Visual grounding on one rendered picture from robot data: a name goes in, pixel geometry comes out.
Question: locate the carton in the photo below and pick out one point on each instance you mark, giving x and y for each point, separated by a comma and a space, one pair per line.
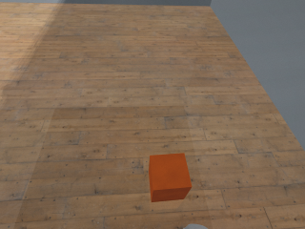
169, 177

